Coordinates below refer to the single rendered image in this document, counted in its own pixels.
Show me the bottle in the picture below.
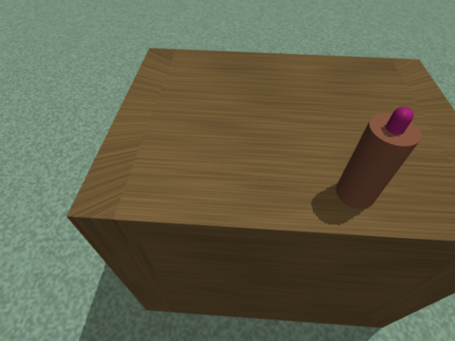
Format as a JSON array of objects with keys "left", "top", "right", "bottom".
[{"left": 336, "top": 107, "right": 422, "bottom": 209}]

